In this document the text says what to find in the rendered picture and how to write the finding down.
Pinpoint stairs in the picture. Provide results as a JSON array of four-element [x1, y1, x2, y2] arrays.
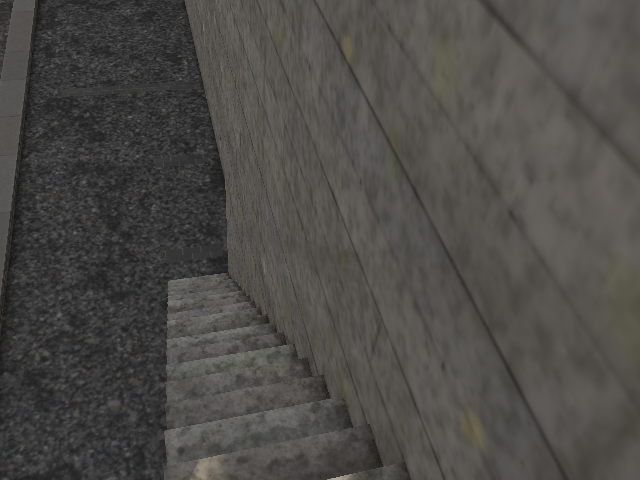
[[163, 273, 411, 480]]

